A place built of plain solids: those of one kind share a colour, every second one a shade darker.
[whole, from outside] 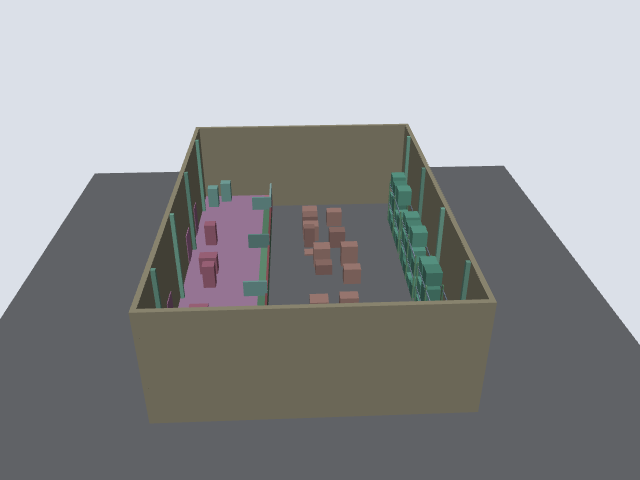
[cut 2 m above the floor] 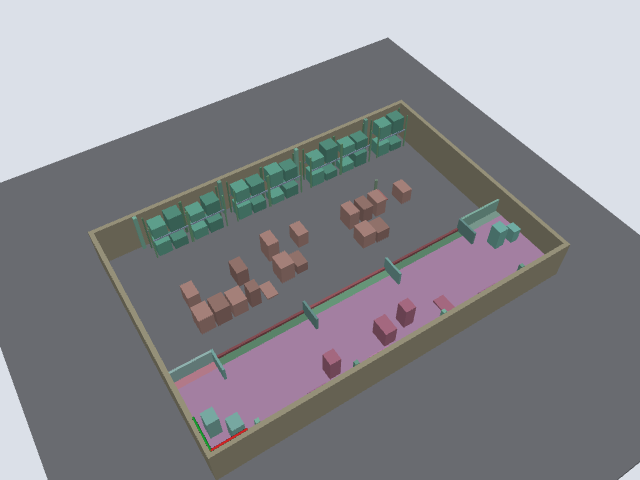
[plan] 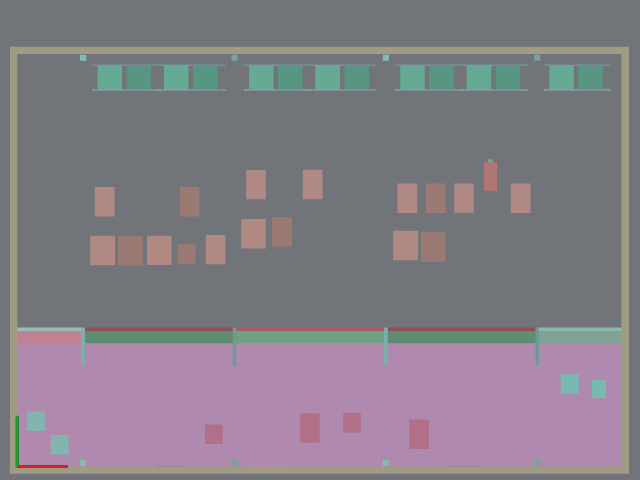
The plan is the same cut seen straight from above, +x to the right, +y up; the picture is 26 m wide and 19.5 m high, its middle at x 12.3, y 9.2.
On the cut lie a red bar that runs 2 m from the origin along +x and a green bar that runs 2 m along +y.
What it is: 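A goods hall 24.6 x 16.8 m, 7.2 m high, with one raised deck 1.05 m over the floor along its south wall; three loading bays of 6 m between partitions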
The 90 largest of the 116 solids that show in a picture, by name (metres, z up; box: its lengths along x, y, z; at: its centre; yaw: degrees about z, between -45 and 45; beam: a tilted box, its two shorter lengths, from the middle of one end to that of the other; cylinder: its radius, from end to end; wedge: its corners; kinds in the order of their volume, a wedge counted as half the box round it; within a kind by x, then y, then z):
{
 "wall_1": {"box": [0.3, 17.35, 7.2], "at": [-0.15, 8.38, 3.55]},
 "wall_2": {"box": [25.15, 0.3, 7.2], "at": [12.28, -0.15, 3.55]},
 "wall_3": {"box": [25.15, 0.3, 7.2], "at": [12.28, 16.9, 3.55]},
 "wall_4": {"box": [0.3, 17.35, 7.2], "at": [24.7, 8.38, 3.55]},
 "deck_inner_1": {"box": [24.55, 5.01, 1.1], "at": [12.28, 2.5, 0.5]},
 "rack_load_1": {"box": [1.0, 1.0, 1.14], "at": [3.76, 15.8, 0.57]},
 "rack_load_2": {"box": [1.0, 1.0, 0.94], "at": [3.76, 15.8, 2.22]},
 "rack_load_3": {"box": [1.0, 1.0, 1.09], "at": [3.76, 15.8, 3.85]},
 "rack_load_4": {"box": [1.0, 1.0, 0.82], "at": [4.94, 15.8, 0.41]},
 "rack_load_5": {"box": [1.0, 1.0, 1.24], "at": [4.94, 15.8, 2.37]},
 "rack_load_6": {"box": [1.0, 1.0, 0.89], "at": [4.94, 15.8, 3.75]},
 "rack_load_7": {"box": [1.0, 1.0, 0.89], "at": [6.46, 15.8, 0.45]},
 "rack_load_8": {"box": [1.0, 1.0, 0.69], "at": [6.46, 15.8, 2.1]},
 "rack_load_9": {"box": [1.0, 1.0, 1.19], "at": [6.46, 15.8, 3.9]},
 "rack_load_10": {"box": [1.0, 1.0, 0.99], "at": [7.64, 15.8, 0.5]},
 "rack_load_11": {"box": [1.0, 1.0, 1.04], "at": [7.64, 15.8, 2.27]},
 "rack_load_12": {"box": [1.0, 1.0, 1.24], "at": [9.91, 15.8, 0.62]},
 "rack_load_13": {"box": [1.0, 1.0, 0.99], "at": [9.91, 15.8, 2.25]},
 "rack_load_14": {"box": [1.0, 1.0, 0.79], "at": [9.91, 15.8, 3.7]},
 "rack_load_15": {"box": [1.0, 1.0, 0.84], "at": [11.09, 15.8, 0.42]},
 "rack_load_16": {"box": [1.0, 1.0, 0.92], "at": [11.09, 15.8, 2.21]},
 "rack_load_17": {"box": [1.0, 1.0, 0.69], "at": [11.09, 15.8, 3.65]},
 "rack_load_18": {"box": [1.0, 1.0, 0.68], "at": [12.61, 15.8, 0.34]},
 "rack_load_19": {"box": [1.0, 1.0, 1.24], "at": [12.61, 15.8, 2.37]},
 "rack_load_20": {"box": [1.0, 1.0, 1.09], "at": [12.61, 15.8, 3.85]},
 "rack_load_21": {"box": [1.0, 1.0, 0.94], "at": [13.79, 15.8, 0.47]},
 "rack_load_22": {"box": [1.0, 1.0, 0.99], "at": [13.79, 15.8, 2.25]},
 "rack_load_23": {"box": [1.0, 1.0, 1.19], "at": [16.06, 15.8, 0.6]},
 "rack_load_24": {"box": [1.0, 1.0, 0.79], "at": [16.06, 15.8, 2.15]},
 "rack_load_25": {"box": [1.0, 1.0, 0.79], "at": [16.06, 15.8, 3.7]},
 "rack_load_26": {"box": [1.0, 1.0, 0.68], "at": [17.24, 15.8, 0.34]},
 "rack_load_27": {"box": [1.0, 1.0, 1.29], "at": [17.24, 15.8, 2.4]},
 "rack_load_28": {"box": [1.0, 1.0, 0.94], "at": [17.24, 15.8, 3.77]},
 "rack_load_29": {"box": [1.0, 1.0, 0.68], "at": [18.76, 15.8, 0.34]},
 "rack_load_30": {"box": [1.0, 1.0, 0.78], "at": [18.76, 15.8, 2.14]},
 "rack_load_31": {"box": [1.0, 1.0, 1.19], "at": [19.94, 15.8, 0.6]},
 "rack_load_32": {"box": [1.0, 1.0, 0.78], "at": [19.94, 15.8, 2.14]},
 "rack_load_33": {"box": [1.0, 1.0, 1.12], "at": [22.11, 15.8, 0.56]},
 "rack_load_34": {"box": [1.0, 1.0, 1.14], "at": [22.11, 15.8, 2.32]},
 "rack_load_35": {"box": [1.0, 1.0, 0.68], "at": [23.29, 15.8, 0.34]},
 "rack_load_36": {"box": [1.0, 1.0, 1.24], "at": [23.29, 15.8, 2.37]},
 "below_1": {"box": [1.0, 1.2, 1.45], "at": [3.47, 8.77, 0.72]},
 "below_2": {"box": [0.8, 1.2, 1.29], "at": [3.55, 10.75, 0.65]},
 "below_3": {"box": [1.0, 1.2, 1.53], "at": [4.6, 8.76, 0.77]},
 "below_4": {"box": [1.0, 1.2, 1.3], "at": [5.77, 8.78, 0.65]},
 "below_5": {"box": [0.72, 0.8, 1.67], "at": [6.88, 8.63, 0.83]},
 "below_6": {"box": [0.8, 1.2, 1.39], "at": [7.0, 10.75, 0.7]},
 "below_7": {"box": [0.8, 1.2, 0.14], "at": [8.06, 8.81, 0.07]},
 "below_8": {"box": [1.0, 1.2, 1.53], "at": [9.6, 9.45, 0.77]},
 "below_9": {"box": [0.8, 1.2, 1.67], "at": [9.7, 11.45, 0.83]},
 "below_10": {"box": [0.8, 1.2, 0.82], "at": [10.75, 9.53, 0.41]},
 "below_11": {"box": [0.8, 1.2, 1.19], "at": [12.0, 11.45, 0.6]},
 "below_12": {"box": [1.0, 1.2, 1.25], "at": [15.78, 8.98, 0.62]},
 "below_13": {"box": [0.8, 1.2, 1.49], "at": [15.85, 10.9, 0.75]},
 "below_14": {"box": [1.0, 1.2, 0.98], "at": [16.9, 8.92, 0.49]},
 "below_15": {"box": [0.8, 1.2, 1.39], "at": [17.0, 10.9, 0.7]},
 "below_16": {"box": [0.8, 1.2, 1.39], "at": [18.15, 10.9, 0.7]},
 "below_17": {"box": [0.8, 1.2, 1.14], "at": [20.45, 10.9, 0.57]},
 "strip_1": {"box": [6.0, 0.65, 1.1], "at": [5.75, 5.33, 0.5]},
 "strip_2": {"box": [6.0, 0.65, 1.1], "at": [11.9, 5.33, 0.5]},
 "strip_3": {"box": [6.0, 0.65, 1.1], "at": [18.05, 5.33, 0.5]},
 "column_1": {"box": [0.25, 0.25, 7.15], "at": [2.67, 0.14, 3.58]},
 "column_2": {"box": [0.25, 0.25, 7.15], "at": [2.67, 16.61, 3.58]},
 "column_3": {"box": [0.25, 0.25, 7.15], "at": [8.82, 0.14, 3.58]},
 "column_4": {"box": [0.25, 0.25, 7.15], "at": [8.82, 16.61, 3.58]},
 "column_5": {"box": [0.25, 0.25, 7.15], "at": [14.97, 0.14, 3.58]},
 "column_6": {"box": [0.25, 0.25, 7.15], "at": [14.97, 16.61, 3.58]},
 "column_7": {"box": [0.25, 0.25, 7.15], "at": [21.12, 0.14, 3.58]},
 "column_8": {"box": [0.25, 0.25, 7.15], "at": [21.12, 16.61, 3.58]},
 "back_1": {"box": [0.72, 0.8, 1.65], "at": [7.99, 1.31, 1.88]},
 "back_2": {"box": [0.8, 1.2, 1.3], "at": [11.89, 1.56, 1.7]},
 "back_3": {"box": [0.72, 0.8, 1.65], "at": [13.6, 1.78, 1.88]},
 "back_4": {"box": [0.8, 1.2, 0.14], "at": [16.33, 1.31, 1.12]},
 "strip_ende_1": {"box": [3.35, 0.65, 1.1], "at": [22.88, 5.33, 0.5]},
 "endw_1": {"box": [0.72, 0.8, 1.65], "at": [0.76, 1.84, 1.88]},
 "endw_2": {"box": [0.72, 0.8, 1.65], "at": [1.72, 0.88, 1.88]},
 "strip_endw_1": {"box": [2.6, 0.65, 1.1], "at": [1.3, 5.33, 0.5]},
 "ende_1": {"box": [0.72, 0.8, 1.65], "at": [22.44, 3.35, 1.88]},
 "ende_2": {"box": [0.58, 0.74, 1.07], "at": [23.63, 3.15, 1.58]},
 "screen_1": {"box": [0.15, 1.55, 1.1], "at": [2.67, 4.88, 1.6]},
 "screen_2": {"box": [0.15, 1.55, 1.1], "at": [8.82, 4.88, 1.6]},
 "screen_3": {"box": [0.15, 1.55, 1.1], "at": [14.97, 4.88, 1.6]},
 "screen_4": {"box": [0.15, 1.55, 1.1], "at": [21.12, 4.88, 1.6]},
 "end_face_ende_1": {"box": [3.35, 0.15, 1.1], "at": [22.88, 5.58, 1.6]},
 "guard_kerb_1": {"box": [6.0, 0.15, 0.2], "at": [5.75, 5.58, 1.15]},
 "guard_kerb_2": {"box": [6.0, 0.15, 0.2], "at": [11.9, 5.58, 1.15]},
 "guard_kerb_3": {"box": [6.0, 0.15, 0.2], "at": [18.05, 5.58, 1.15]},
 "end_face_endw_1": {"box": [2.6, 0.15, 1.1], "at": [1.3, 5.58, 1.6]},
 "door_back_1": {"box": [1.34, 0.05, 2.22], "at": [10.25, 0.03, 2.16]},
 "door_back_2": {"box": [1.34, 0.05, 2.22], "at": [18.15, 0.03, 2.16]}
}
